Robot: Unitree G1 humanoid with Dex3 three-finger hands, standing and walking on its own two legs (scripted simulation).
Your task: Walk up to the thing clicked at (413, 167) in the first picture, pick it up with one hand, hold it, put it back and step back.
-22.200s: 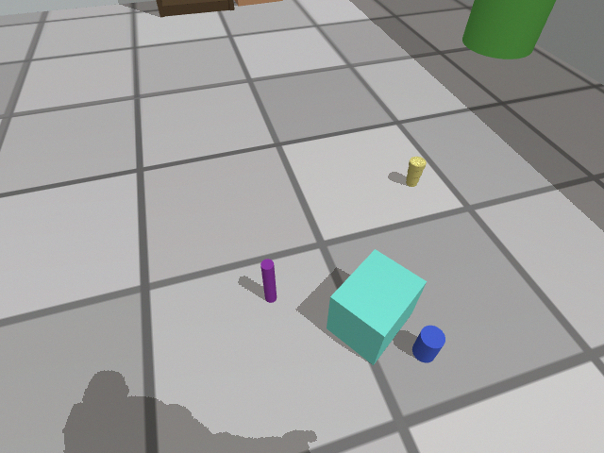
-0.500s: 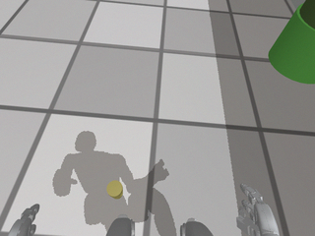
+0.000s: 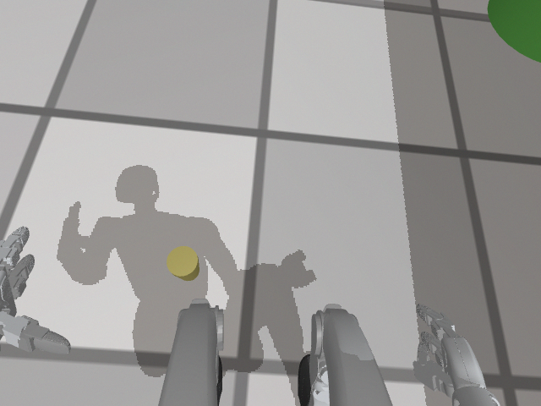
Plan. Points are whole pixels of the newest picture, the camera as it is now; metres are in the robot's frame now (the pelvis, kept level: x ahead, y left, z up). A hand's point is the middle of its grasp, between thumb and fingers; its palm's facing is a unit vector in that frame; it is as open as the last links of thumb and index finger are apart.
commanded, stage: go down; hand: left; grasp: from the side
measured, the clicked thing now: (186, 266) +0.40 +0.21 -0.49
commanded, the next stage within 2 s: approach in 1.56 s
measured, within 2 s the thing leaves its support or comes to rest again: neither
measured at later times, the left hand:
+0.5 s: hand (44, 277) +0.30 +0.37 -0.14, palm faces +0.11 -0.98 -0.18, open 16.9 cm
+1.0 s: hand (46, 268) +0.32 +0.38 -0.17, palm faces +0.10 -0.98 -0.15, open 17.2 cm
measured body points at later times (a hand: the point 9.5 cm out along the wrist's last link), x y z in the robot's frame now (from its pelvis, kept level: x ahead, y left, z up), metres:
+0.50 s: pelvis -0.03 +0.00 -0.09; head +0.17 +0.05 +0.31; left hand +0.29 +0.42 -0.12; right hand +0.15 -0.27 -0.20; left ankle +0.06 +0.13 -0.52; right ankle +0.05 -0.14 -0.52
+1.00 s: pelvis -0.04 +0.00 -0.15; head +0.16 +0.06 +0.25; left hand +0.31 +0.43 -0.16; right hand +0.12 -0.28 -0.25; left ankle +0.06 +0.13 -0.52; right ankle +0.05 -0.14 -0.52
